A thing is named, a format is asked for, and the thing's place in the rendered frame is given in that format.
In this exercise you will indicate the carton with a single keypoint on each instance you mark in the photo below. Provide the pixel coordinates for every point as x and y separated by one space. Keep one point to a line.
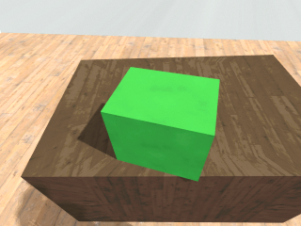
163 121

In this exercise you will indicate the pedestal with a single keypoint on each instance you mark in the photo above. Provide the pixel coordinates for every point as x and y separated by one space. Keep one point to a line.
252 173

